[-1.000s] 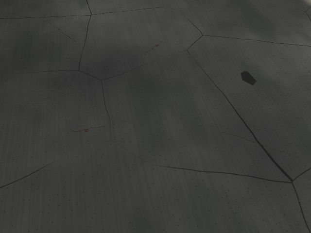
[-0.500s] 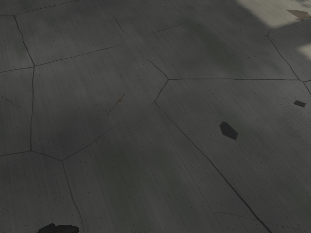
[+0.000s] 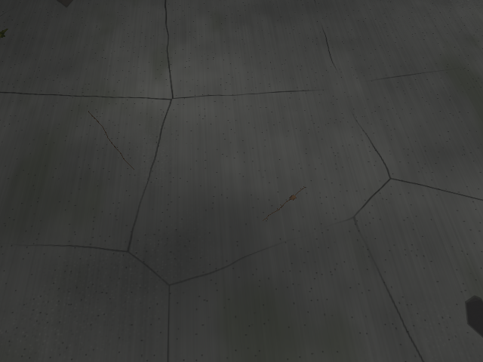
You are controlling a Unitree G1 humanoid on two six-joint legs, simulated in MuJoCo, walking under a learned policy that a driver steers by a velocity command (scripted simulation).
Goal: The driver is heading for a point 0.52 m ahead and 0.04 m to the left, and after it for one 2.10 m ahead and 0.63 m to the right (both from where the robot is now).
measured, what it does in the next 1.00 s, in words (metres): walks ahead: left foot, then right foot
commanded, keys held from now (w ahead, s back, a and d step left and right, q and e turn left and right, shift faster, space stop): w+q+shift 0.22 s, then w+shift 0.02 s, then w+e+shift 0.22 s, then e+shift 0.54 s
